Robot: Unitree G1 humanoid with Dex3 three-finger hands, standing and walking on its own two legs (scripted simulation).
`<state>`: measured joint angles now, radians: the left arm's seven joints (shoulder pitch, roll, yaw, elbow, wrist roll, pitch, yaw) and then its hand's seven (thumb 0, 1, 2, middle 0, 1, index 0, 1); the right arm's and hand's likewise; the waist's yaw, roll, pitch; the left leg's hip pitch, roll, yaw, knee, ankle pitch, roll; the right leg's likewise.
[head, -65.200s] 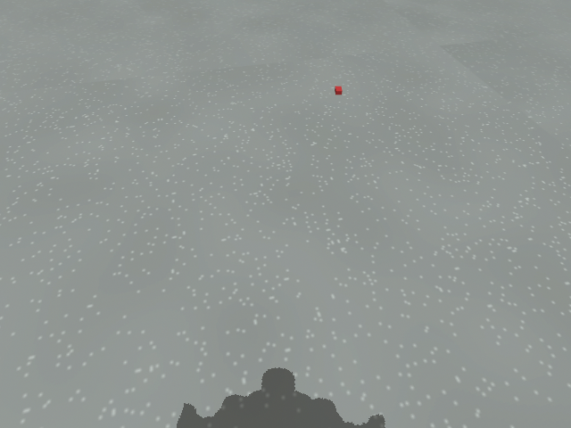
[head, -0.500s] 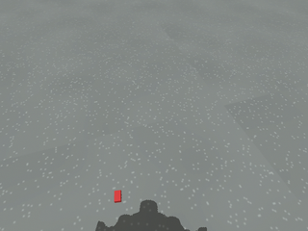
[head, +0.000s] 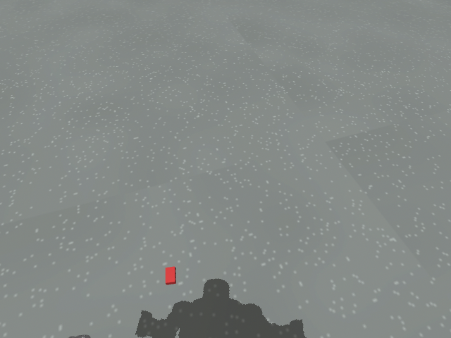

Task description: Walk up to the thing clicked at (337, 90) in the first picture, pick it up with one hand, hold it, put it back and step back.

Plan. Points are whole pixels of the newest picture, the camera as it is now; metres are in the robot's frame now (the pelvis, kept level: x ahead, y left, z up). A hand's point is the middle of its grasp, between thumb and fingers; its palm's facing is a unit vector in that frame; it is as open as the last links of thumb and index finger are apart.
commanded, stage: step back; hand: left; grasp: from above
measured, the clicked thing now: (170, 275) +0.46 +0.26 -0.77
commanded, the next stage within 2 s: none
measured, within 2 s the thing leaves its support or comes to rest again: neither
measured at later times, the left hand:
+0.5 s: hand out of the picture +0.05 +0.30 -0.18, palm faces -0.11 -0.93 -0.35, open 7.3 cm
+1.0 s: hand out of the picture -0.05 +0.30 -0.16, palm faces -0.04 -0.92 -0.38, open 7.3 cm
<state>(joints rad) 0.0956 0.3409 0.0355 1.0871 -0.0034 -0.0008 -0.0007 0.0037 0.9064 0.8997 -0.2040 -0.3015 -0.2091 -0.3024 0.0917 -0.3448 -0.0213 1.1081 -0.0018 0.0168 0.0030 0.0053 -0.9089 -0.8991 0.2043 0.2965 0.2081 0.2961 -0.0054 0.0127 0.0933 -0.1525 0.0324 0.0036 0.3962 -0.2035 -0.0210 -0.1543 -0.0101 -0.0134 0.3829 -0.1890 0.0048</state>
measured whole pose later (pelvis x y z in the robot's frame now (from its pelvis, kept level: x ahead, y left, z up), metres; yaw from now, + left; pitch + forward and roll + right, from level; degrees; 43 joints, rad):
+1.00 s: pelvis -0.21 +0.05 -0.02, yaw -1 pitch -1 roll +0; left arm 0.09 0.36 0.06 0.75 0.03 0.05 0.01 0.00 0.90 0.90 -0.20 -0.30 -0.21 -0.30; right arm 0.17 -0.41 -0.05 0.89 0.00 0.03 -0.03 0.01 -0.91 -0.90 0.20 0.30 0.21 0.30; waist 0.00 -0.01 0.19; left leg -0.24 -0.04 -0.06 0.67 -0.42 -0.02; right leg -0.39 0.00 -0.01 0.61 -0.20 -0.02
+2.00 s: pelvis -0.54 +0.02 -0.01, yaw -1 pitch -2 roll -1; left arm 0.13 0.38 0.07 0.80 0.01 0.09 0.00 0.00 0.91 0.90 -0.20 -0.30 -0.21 -0.30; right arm 0.19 -0.35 -0.03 0.87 -0.04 0.03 -0.02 0.01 -0.91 -0.90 0.21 0.30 0.21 0.30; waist 0.00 -0.04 0.15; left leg -0.31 0.00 -0.02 0.58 -0.24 0.02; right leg -0.47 0.11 0.15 1.22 -0.50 -0.01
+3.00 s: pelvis -0.61 -0.01 -0.02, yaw +2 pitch -2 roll +0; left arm 0.13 0.33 0.04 0.98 0.03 -0.03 -0.02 0.01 0.90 0.90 -0.21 -0.30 -0.21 -0.30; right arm 0.23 -0.38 -0.04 1.01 -0.02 0.01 0.00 0.01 -0.91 -0.90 0.20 0.30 0.21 0.30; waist 0.02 0.03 0.06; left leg -0.29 -0.01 -0.06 0.72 -0.47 0.01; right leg -0.29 -0.03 -0.06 0.58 -0.26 -0.01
